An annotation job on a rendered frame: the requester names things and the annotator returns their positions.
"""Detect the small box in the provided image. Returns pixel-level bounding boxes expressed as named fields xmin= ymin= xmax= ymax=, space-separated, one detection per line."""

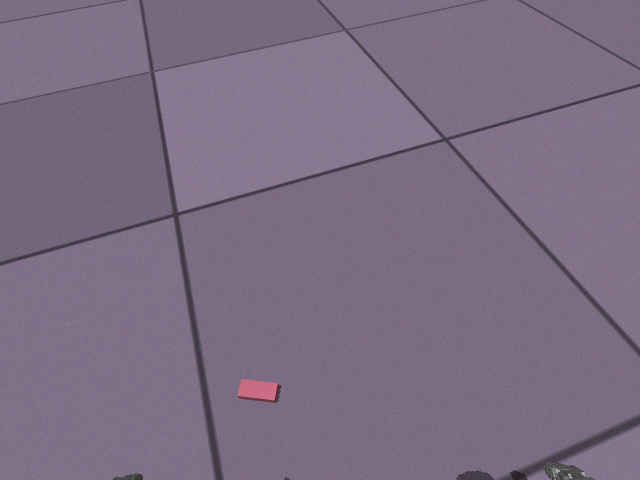
xmin=237 ymin=379 xmax=279 ymax=403

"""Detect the right robot hand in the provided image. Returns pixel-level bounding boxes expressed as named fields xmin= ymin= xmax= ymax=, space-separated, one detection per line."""
xmin=544 ymin=462 xmax=595 ymax=480

